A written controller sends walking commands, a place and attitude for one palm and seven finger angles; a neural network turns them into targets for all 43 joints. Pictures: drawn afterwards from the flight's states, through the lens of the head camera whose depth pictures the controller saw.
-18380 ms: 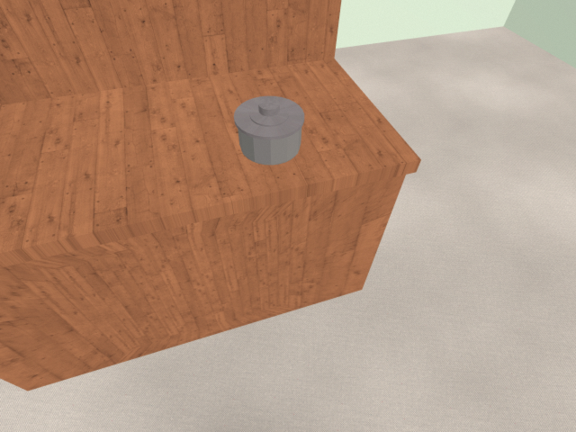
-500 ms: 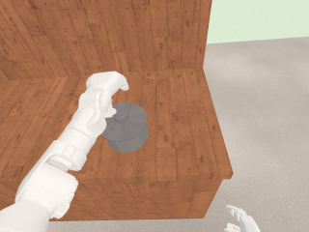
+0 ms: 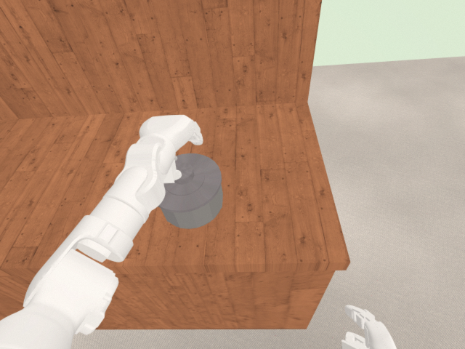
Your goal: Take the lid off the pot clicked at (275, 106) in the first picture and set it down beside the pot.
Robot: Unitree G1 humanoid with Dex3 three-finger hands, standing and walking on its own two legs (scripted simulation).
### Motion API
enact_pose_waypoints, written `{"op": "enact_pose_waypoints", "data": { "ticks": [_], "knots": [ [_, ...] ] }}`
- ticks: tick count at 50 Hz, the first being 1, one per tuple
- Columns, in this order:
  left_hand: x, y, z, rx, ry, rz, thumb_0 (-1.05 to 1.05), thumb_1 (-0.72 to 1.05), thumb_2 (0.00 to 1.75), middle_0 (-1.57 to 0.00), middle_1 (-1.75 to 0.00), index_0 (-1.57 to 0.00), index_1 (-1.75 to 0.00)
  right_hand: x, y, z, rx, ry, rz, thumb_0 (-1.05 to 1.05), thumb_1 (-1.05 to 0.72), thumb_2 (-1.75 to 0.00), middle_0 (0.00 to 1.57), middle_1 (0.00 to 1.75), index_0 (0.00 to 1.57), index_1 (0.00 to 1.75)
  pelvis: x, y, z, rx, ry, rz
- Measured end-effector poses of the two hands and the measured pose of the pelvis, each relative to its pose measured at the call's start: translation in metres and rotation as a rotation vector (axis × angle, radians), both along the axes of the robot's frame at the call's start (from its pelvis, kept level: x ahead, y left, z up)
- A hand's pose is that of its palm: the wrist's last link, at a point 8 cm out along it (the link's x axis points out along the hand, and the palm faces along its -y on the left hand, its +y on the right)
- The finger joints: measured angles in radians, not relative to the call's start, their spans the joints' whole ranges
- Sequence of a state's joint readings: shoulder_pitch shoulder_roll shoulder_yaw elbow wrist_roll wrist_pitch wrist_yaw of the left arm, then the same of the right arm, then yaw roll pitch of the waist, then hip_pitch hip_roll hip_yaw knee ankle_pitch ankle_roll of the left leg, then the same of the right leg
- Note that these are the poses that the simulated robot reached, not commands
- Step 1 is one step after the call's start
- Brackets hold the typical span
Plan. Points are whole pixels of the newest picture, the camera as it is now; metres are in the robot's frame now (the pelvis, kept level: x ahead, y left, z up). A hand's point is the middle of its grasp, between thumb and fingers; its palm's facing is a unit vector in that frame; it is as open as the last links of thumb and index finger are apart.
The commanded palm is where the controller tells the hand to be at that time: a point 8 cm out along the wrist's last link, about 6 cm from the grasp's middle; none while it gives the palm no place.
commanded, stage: move the open hand above the knob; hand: left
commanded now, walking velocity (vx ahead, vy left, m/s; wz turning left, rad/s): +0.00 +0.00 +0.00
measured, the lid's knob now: (182, 173) +0.45 +0.12 +0.04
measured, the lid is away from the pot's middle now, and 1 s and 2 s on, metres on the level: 0.00 0.00 0.01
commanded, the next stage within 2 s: lower the open fingers around the knob in 0.28 s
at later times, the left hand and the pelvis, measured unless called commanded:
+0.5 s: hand (169, 164) +0.41 +0.12 +0.11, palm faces -0.26 -0.04 -0.96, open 10.2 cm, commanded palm +0.40 +0.13 +0.16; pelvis -0.01 +0.00 +0.00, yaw +0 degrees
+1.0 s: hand (171, 178) +0.41 +0.13 +0.07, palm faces -0.29 -0.05 -0.95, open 10.2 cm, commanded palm +0.40 +0.13 +0.13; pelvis +0.00 +0.01 +0.00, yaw -1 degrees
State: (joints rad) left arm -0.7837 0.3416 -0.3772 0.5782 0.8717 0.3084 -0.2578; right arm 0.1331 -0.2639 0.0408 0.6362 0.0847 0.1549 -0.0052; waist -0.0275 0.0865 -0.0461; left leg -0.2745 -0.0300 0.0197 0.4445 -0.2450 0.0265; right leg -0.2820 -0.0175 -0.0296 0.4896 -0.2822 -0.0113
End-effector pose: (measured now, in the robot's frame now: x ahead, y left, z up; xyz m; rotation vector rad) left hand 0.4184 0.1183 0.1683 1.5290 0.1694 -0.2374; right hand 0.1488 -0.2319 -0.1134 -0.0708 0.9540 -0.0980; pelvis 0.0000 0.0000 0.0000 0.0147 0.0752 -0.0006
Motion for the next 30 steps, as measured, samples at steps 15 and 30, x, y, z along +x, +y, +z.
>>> {"op": "enact_pose_waypoints", "data": {
  "ticks": [15, 30],
  "knots": [
    [-0.010, -0.003, 0.003, -0.009, -0.042, -0.010, 0.00, -0.28, 1.38, -0.83, -0.08, -0.83, -0.08, 0.008, 0.009, 0.003, 0.020, -0.023, 0.021, 0.01, -0.91, -0.90, 0.20, 0.30, 0.20, 0.30, -0.004, 0.002, 0.000, 0.001, -0.009, -0.002],
    [-0.012, 0.011, -0.014, -0.006, 0.032, 0.020, 0.00, -0.28, 1.38, -0.83, -0.08, -0.83, -0.08, 0.001, 0.007, 0.005, -0.003, -0.013, 0.014, 0.01, -0.91, -0.90, 0.20, 0.30, 0.20, 0.30, -0.007, 0.003, 0.000, -0.001, -0.010, -0.002]
  ]
}}
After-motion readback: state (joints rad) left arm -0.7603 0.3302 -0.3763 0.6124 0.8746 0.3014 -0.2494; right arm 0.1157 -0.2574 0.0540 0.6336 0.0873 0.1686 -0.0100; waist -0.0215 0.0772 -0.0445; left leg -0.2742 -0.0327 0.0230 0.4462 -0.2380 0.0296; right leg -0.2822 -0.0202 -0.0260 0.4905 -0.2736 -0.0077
